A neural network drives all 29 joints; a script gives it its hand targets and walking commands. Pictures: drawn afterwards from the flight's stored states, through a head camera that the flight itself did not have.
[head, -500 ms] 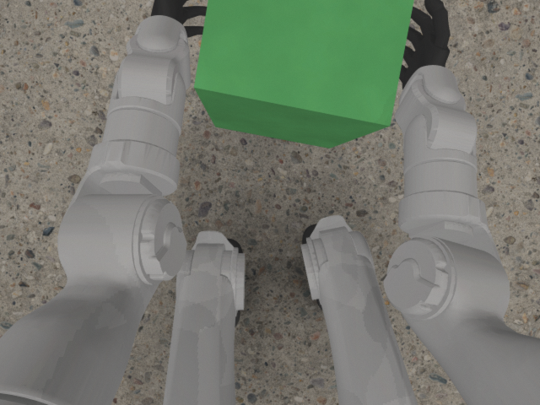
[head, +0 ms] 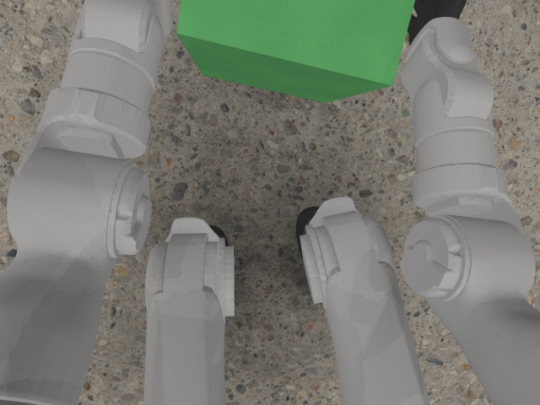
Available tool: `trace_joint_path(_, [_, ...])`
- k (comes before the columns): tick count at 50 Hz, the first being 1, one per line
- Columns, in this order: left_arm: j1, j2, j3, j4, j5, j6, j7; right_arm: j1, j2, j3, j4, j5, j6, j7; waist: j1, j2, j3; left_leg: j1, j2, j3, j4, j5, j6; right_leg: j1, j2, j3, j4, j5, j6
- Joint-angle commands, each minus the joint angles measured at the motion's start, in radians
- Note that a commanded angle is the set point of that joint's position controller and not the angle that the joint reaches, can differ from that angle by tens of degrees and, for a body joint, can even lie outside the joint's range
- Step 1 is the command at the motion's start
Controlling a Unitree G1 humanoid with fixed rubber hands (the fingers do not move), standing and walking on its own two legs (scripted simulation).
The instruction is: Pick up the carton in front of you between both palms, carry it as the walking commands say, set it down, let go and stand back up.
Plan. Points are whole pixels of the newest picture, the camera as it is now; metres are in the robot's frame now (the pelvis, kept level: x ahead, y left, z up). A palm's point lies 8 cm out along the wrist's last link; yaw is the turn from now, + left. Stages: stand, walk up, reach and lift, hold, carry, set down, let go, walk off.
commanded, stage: set down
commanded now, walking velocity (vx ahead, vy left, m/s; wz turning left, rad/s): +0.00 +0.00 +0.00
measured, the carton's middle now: out of the picture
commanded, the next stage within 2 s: none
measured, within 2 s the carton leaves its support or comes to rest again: rests again in 0.20 s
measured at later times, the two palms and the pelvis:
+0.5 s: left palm out of the picture +0.57 +0.10 -0.18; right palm (417, 44) +0.49 -0.20 -0.18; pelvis -0.01 +0.01 -0.01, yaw +0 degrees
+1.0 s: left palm out of the picture +0.56 +0.11 -0.20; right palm (412, 51) +0.48 -0.20 -0.20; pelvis -0.01 +0.01 -0.02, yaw -1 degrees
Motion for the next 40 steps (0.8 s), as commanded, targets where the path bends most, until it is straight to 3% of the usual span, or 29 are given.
trace_joint_path(1, [-0.267,-0.918,-0.011,0.081,0.064,-0.057,-0.248,-0.679,0.78,0.365,0.006,0.005,-0.032,0.319,-0.013,0.064,-1.017,0.415,-0.022,0.048,-0.15,0.356,0.044,0.576,0.021,-0.072,-0.122,0.445,0.006])
trace_joint_path(3, [-0.291,-0.907,0.0,0.074,0.084,-0.055,-0.259,-0.674,0.794,0.346,0.013,-0.009,-0.025,0.331,-0.014,0.061,-1.018,0.413,-0.019,0.051,-0.146,0.346,0.051,0.552,0.025,-0.073,-0.122,0.421,0.006])
trace_joint_path(6, [-0.346,-0.89,-0.009,0.044,0.069,-0.059,-0.268,-0.672,0.769,0.329,0.015,-0.031,-0.024,0.337,-0.045,0.064,-0.97,0.371,-0.019,0.05,-0.146,0.321,0.051,0.531,0.023,-0.074,-0.121,0.407,-0.003])
trace_joint_path(11, [-0.519,-0.859,-0.142,-0.102,-0.061,-0.103,-0.244,-0.74,0.676,0.351,-0.072,0.01,-0.073,0.309,-0.114,0.121,-1.03,0.464,-0.012,0.022,-0.122,0.367,0.036,0.529,0.01,-0.085,-0.093,0.444,-0.025])
trace_joint_path(14, [-0.543,-0.795,-0.156,-0.05,-0.058,-0.106,-0.213,-0.76,0.623,0.33,-0.025,0.028,-0.084,0.301,-0.116,0.159,-0.969,0.55,-0.004,0.002,-0.12,0.334,0.036,0.453,-0.002,-0.096,-0.079,0.365,-0.028])
trace_joint_path(17, [-0.466,-0.774,-0.08,0.064,-0.02,-0.094,-0.214,-0.733,0.592,0.27,0.058,-0.032,-0.071,0.306,-0.113,0.123,-0.82,0.51,-0.002,-0.012,-0.13,0.251,0.043,0.396,-0.011,-0.094,-0.085,0.264,-0.029])
trace_joint_path(20, [-0.418,-0.769,-0.038,0.11,0.018,-0.086,-0.229,-0.704,0.603,0.246,0.089,-0.063,-0.059,0.326,-0.083,0.083,-0.754,0.476,0.0,-0.013,-0.141,0.219,0.056,0.371,-0.003,-0.093,-0.085,0.214,-0.029])
trace_joint_path(22, [-0.397,-0.766,-0.019,0.113,0.032,-0.086,-0.236,-0.692,0.616,0.248,0.079,-0.064,-0.059,0.34,-0.065,0.072,-0.746,0.462,-0.002,-0.008,-0.137,0.243,0.06,0.368,0.001,-0.09,-0.079,0.236,-0.026])
trace_joint_path(29, [-0.361,-0.717,-0.008,0.126,0.055,-0.085,-0.243,-0.588,0.572,0.187,0.122,-0.099,-0.053,0.353,-0.069,0.097,-0.651,0.422,0.001,-0.013,-0.119,0.264,0.061,0.333,0.003,-0.077,-0.064,0.266,-0.031])
trace_joint_path(40, [-0.32,-0.53,0.061,0.176,0.106,-0.078,-0.238,-0.509,0.437,0.078,0.204,-0.159,-0.049,0.319,-0.049,0.09,-0.553,0.352,0.017,-0.016,-0.122,0.178,0.062,0.335,-0.001,-0.054,-0.055,0.205,-0.037])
